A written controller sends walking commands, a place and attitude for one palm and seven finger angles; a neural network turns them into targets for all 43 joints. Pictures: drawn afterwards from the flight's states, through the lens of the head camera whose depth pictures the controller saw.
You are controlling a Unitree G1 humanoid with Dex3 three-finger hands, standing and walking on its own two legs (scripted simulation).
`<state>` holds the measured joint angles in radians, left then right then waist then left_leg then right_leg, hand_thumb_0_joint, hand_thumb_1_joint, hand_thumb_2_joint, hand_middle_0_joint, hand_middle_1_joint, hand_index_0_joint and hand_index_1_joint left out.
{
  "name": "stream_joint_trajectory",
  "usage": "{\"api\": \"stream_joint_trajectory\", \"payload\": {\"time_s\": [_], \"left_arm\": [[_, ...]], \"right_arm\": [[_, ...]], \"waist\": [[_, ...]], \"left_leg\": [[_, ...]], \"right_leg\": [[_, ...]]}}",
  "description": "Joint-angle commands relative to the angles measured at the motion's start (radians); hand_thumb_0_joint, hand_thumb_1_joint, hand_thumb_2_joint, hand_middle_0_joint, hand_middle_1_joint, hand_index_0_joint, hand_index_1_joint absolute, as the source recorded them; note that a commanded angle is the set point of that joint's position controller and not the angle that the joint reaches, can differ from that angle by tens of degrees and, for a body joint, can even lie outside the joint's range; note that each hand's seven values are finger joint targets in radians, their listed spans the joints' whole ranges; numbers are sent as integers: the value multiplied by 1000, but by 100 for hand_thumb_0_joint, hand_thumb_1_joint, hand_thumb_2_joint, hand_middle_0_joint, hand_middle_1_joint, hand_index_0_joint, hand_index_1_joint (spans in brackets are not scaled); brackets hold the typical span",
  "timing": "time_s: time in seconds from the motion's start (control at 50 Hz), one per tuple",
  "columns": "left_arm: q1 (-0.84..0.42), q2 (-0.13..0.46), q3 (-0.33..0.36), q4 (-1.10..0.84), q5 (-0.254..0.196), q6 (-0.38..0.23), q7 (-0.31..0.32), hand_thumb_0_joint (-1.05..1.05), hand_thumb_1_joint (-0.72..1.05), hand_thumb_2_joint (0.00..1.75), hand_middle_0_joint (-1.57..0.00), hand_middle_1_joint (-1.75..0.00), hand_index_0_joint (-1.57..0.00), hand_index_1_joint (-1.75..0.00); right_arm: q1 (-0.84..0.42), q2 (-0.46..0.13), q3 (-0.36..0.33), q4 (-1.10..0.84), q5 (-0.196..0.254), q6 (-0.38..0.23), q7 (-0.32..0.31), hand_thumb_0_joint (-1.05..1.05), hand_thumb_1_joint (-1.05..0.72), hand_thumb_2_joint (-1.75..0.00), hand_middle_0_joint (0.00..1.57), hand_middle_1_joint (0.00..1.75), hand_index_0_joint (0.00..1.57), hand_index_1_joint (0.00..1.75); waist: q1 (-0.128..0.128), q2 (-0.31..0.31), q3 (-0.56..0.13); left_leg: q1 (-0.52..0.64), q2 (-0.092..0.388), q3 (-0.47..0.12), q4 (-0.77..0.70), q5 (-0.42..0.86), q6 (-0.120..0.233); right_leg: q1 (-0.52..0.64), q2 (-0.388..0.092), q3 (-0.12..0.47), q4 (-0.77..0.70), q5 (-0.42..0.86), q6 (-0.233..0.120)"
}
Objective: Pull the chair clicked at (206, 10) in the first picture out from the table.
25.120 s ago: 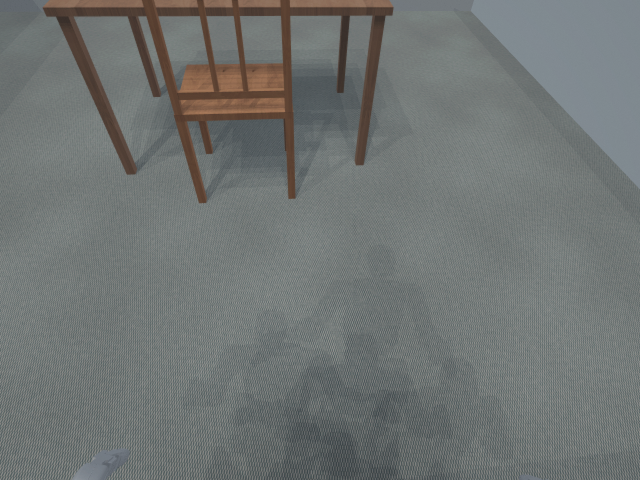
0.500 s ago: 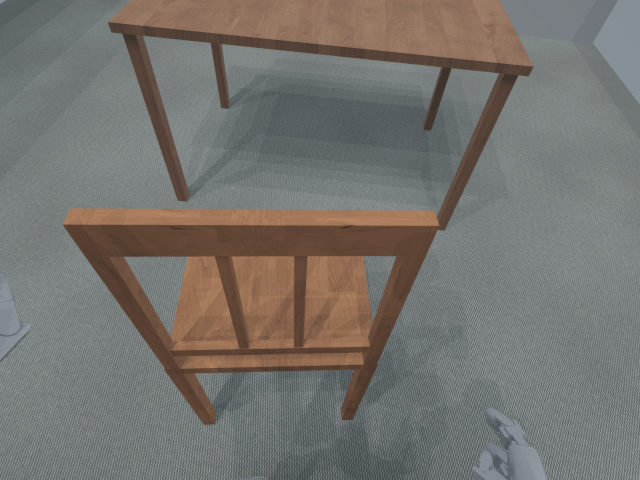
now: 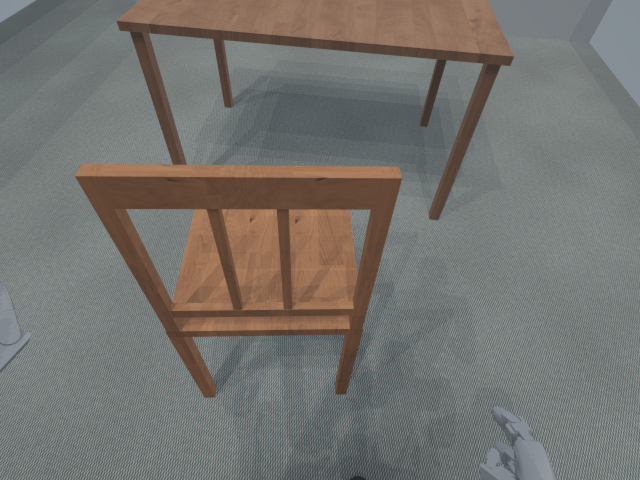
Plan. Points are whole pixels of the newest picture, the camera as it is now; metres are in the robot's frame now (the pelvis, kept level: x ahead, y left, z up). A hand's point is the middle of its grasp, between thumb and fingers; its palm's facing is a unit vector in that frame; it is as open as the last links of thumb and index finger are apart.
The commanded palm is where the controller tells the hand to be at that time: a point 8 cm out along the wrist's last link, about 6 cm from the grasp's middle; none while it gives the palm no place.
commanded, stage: stop stepping back and stand still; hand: left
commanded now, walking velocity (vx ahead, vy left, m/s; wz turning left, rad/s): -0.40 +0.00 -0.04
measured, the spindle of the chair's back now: (227, 263) +0.47 +0.18 -0.08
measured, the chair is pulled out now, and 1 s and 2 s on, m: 0.61 0.61 0.61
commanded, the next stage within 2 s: let the arm hang, fingers relaxed in 1.34 s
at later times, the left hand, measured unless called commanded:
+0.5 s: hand out of the picture +0.13 +0.26 +0.15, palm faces +0.37 -0.82 -0.45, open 7.4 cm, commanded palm +0.08 +0.30 +0.18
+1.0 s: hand out of the picture +0.16 +0.27 +0.17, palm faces +0.42 -0.80 -0.43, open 7.4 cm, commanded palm +0.10 +0.30 +0.18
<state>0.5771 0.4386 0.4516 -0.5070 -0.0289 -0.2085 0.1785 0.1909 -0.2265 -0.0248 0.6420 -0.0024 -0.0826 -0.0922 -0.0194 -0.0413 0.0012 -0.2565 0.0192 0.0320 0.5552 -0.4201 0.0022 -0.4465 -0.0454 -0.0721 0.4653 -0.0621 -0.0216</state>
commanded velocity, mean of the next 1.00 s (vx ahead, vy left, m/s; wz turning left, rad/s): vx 0.07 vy -0.02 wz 0.00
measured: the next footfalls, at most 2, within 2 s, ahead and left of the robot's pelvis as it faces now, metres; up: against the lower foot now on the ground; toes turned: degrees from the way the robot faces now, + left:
right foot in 0.22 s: -0.01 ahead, -0.13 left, +0.00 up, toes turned -2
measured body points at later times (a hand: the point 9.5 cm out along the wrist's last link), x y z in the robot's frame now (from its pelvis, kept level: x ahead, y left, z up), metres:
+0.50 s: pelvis -0.07 +0.00 +0.00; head -0.08 +0.01 +0.45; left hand +0.11 +0.30 +0.18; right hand +0.06 -0.25 -0.08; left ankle -0.03 +0.13 -0.73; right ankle -0.05 -0.13 -0.73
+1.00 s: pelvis -0.05 +0.00 +0.01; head -0.04 +0.02 +0.46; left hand +0.13 +0.31 +0.19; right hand +0.11 -0.21 -0.08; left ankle -0.03 +0.13 -0.73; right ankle -0.05 -0.13 -0.73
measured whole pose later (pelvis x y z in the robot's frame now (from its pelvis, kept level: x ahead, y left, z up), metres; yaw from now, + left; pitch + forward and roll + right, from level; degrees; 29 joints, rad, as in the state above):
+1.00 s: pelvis -0.05 +0.00 +0.01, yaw -1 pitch -1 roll -1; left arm 0.53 0.38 0.39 -0.48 -0.04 -0.19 0.16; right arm 0.20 -0.15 0.02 0.67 0.01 -0.14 -0.05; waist 0.01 0.00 0.03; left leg -0.24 0.05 -0.01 0.50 -0.24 -0.02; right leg -0.17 0.00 -0.01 0.42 -0.23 0.02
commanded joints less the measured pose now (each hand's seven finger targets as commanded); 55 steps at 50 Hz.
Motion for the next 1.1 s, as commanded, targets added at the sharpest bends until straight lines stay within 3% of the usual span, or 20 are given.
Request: {"api": "stream_joint_trajectory", "payload": {"time_s": [0.0,0.02,0.04,0.06,0.08,0.12,0.14,0.18,0.24,0.26,0.3,0.34,0.44,0.56,0.6,0.66,0.76,0.8,0.9,1.08], "left_arm": [[-78,198,112,-331,15,-110,25,0,90,90,-20,-30,-20,-30],[-59,202,139,-303,15,-109,29,0,90,90,-20,-30,-20,-30],[-97,209,155,-333,24,-114,31,0,90,90,-20,-30,-20,-30],[-95,214,167,-333,19,-104,34,0,90,90,-20,-30,-20,-30],[-65,181,141,-332,3,-96,30,0,90,90,-20,-30,-20,-30],[-9,153,130,-309,-9,-95,18,0,90,90,-20,-30,-20,-30],[8,150,129,-276,-13,-86,16,0,90,90,-20,-30,-20,-30],[-24,136,103,-232,-14,-78,9,0,90,90,-20,-30,-20,-30],[-124,142,91,-93,-9,-76,8,0,90,90,-20,-30,-20,-30],[-124,130,60,-97,-16,-57,1,0,90,90,-20,-30,-20,-30],[-49,134,68,-76,-25,-32,0,0,90,90,-20,-30,-20,-30],[-18,158,89,-97,-26,-27,1,0,90,90,-20,-30,-20,-30],[-65,182,99,-176,-12,-43,6,0,90,90,-20,-30,-20,-30],[-105,156,84,-188,5,-55,17,0,90,90,-20,-30,-20,-30],[-108,134,76,-189,6,-60,19,0,90,90,-20,-30,-20,-30],[-56,126,68,-153,-3,-53,12,0,90,90,-20,-30,-20,-30],[-76,137,70,-171,-1,-48,8,0,90,90,-20,-30,-20,-30],[-105,129,63,-169,1,-49,9,0,90,90,-20,-30,-20,-30],[-118,141,69,-183,-4,-53,7,0,90,90,-20,-30,-20,-30],[-22,141,82,-149,-24,-43,-2,0,90,90,-20,-30,-20,-30]], "right_arm": [[-35,-130,-54,-140,-3,-55,6,0,-90,-90,20,30,20,30],[-43,-112,-58,-138,4,-76,11,0,-90,-90,20,30,20,30],[-70,-107,-52,-146,-4,-105,10,0,-90,-90,20,30,20,30],[-62,-88,-57,-146,0,-122,12,0,-90,-90,20,30,20,30],[-57,-92,-64,-149,2,-126,17,0,-90,-90,20,30,20,30],[-13,-107,-72,-125,18,-129,35,0,-90,-90,20,30,20,30],[-5,-107,-68,-121,26,-127,39,0,-90,-90,20,30,20,30],[-3,-105,-47,-108,26,-125,38,0,-90,-90,20,30,20,30],[-14,-100,-28,-84,14,-130,30,0,-90,-90,20,30,20,30],[-2,-112,-50,-86,29,-120,31,0,-90,-90,20,30,20,30],[-38,-98,-41,-112,25,-98,28,0,-90,-90,20,30,20,30],[-62,-86,-25,-126,24,-79,28,0,-90,-90,20,30,20,30],[-78,-88,-18,-150,22,-74,17,0,-90,-90,20,30,20,30],[-56,-97,-20,-150,30,-105,5,0,-90,-90,20,30,20,30],[-50,-97,-24,-147,27,-119,7,0,-90,-90,20,30,20,30],[-43,-91,-26,-133,30,-124,14,0,-90,-90,20,30,20,30],[-53,-87,-22,-132,29,-120,20,0,-90,-90,20,30,20,30],[-54,-86,-20,-129,21,-120,21,0,-90,-90,20,30,20,30],[-63,-81,-20,-122,14,-115,25,0,-90,-90,20,30,20,30],[-75,-83,-29,-144,24,-71,27,0,-90,-90,20,30,20,30]], "waist": [[27,202,-105],[22,288,-115],[7,414,-100],[10,410,-93],[12,358,-77],[35,263,-97],[29,242,-104],[16,217,-80],[-12,116,-71],[-5,-60,-98],[1,-105,-81],[5,-75,-50],[10,24,18],[12,258,43],[11,248,20],[14,191,-25],[14,155,4],[11,112,1],[12,112,-47],[13,78,-99]], "left_leg": [[-59,215,-165,-266,115,105],[-119,287,-188,-266,129,131],[-313,336,-229,-322,30,160],[-332,329,-236,-329,40,166],[-261,295,-184,-262,178,151],[-5,230,-116,-101,425,92],[70,216,-115,-60,449,73],[54,176,-127,-48,364,54],[-52,95,-43,-38,199,17],[-37,51,-22,31,148,2],[1,16,-14,40,98,11],[7,27,-31,-27,95,20],[-30,45,-78,-131,10,37],[-169,119,-194,-332,-229,65],[-149,128,-211,-318,-174,65],[-80,112,-169,-265,-76,53],[-127,125,-165,-284,-123,47],[-101,104,-131,-238,-45,39],[3,68,-79,-159,176,25],[81,71,-59,-127,422,19]], "right_leg": [[177,-49,126,42,-227,52],[164,-10,74,199,-274,60],[222,7,74,421,-321,54],[207,19,95,548,-353,54],[158,18,105,543,-359,49],[76,-1,56,220,-334,42],[88,-3,37,63,-287,40],[198,12,13,-147,-138,40],[310,-75,116,-110,125,-4],[293,-94,181,-106,101,-20],[211,-148,217,-177,-93,-42],[173,-133,197,-196,-277,-30],[150,-77,158,-190,-436,-5],[281,25,57,-28,-330,20],[304,34,53,-8,-249,21],[304,23,68,-55,-212,20],[314,26,73,-56,-209,24],[304,15,97,-87,-178,20],[303,-17,141,-118,-43,6],[356,-35,129,-90,151,7]]}}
